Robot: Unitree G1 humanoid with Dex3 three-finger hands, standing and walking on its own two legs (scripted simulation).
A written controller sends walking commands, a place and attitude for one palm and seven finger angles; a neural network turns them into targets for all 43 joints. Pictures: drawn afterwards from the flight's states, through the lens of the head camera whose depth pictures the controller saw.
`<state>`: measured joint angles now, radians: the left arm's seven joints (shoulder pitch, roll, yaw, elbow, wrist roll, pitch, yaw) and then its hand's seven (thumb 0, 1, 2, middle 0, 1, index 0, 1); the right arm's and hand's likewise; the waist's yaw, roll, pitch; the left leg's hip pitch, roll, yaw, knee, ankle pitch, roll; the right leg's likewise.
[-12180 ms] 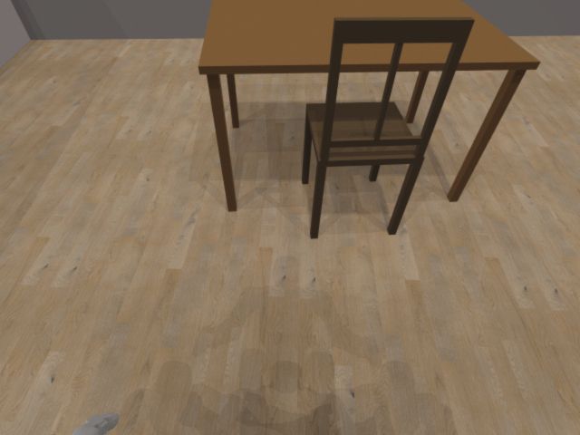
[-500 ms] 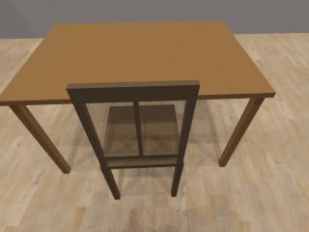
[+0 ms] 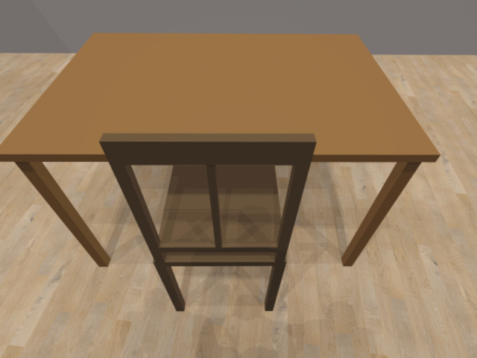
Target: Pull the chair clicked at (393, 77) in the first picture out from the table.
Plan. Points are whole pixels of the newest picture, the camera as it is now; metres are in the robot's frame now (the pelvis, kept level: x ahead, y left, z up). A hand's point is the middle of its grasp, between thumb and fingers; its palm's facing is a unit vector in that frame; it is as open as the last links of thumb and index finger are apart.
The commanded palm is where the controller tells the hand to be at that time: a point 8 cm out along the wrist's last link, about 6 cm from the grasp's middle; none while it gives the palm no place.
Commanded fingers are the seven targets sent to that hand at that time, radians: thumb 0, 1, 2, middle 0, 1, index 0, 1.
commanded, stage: come to a stop and stand still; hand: left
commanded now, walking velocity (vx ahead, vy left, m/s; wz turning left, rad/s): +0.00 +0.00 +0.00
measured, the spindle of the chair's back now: (215, 210) +0.45 +0.09 -0.08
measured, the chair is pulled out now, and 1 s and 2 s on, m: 0.00 0.00 0.00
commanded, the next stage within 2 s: look again from close up in 0.44 s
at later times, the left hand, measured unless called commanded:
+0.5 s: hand out of the picture -0.02 +0.17 -0.17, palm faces +0.06 -0.98 -0.18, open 7.3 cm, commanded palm none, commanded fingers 0.00 0.90 0.90 -0.20 -0.30 -0.20 -0.30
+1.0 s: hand out of the picture +0.01 +0.24 -0.18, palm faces -0.01 -0.98 -0.21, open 7.3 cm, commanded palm none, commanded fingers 0.00 0.90 0.90 -0.20 -0.30 -0.20 -0.30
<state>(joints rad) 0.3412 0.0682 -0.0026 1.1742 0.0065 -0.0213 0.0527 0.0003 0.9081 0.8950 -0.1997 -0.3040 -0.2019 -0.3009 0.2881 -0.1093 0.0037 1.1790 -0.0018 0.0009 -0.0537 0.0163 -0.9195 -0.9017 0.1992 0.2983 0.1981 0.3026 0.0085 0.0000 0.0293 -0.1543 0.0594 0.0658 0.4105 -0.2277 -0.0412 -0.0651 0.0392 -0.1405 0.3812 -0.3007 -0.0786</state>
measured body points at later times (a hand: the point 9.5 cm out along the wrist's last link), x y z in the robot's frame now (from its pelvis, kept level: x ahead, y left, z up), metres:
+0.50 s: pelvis +0.01 +0.01 +0.00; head +0.02 +0.01 +0.45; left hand -0.03 +0.22 -0.16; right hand -0.01 -0.19 -0.17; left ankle -0.01 +0.15 -0.74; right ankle -0.05 -0.05 -0.74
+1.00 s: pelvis -0.01 +0.06 -0.01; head +0.00 +0.06 +0.44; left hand +0.01 +0.29 -0.16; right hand -0.01 -0.16 -0.16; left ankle +0.00 +0.15 -0.74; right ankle -0.05 -0.05 -0.74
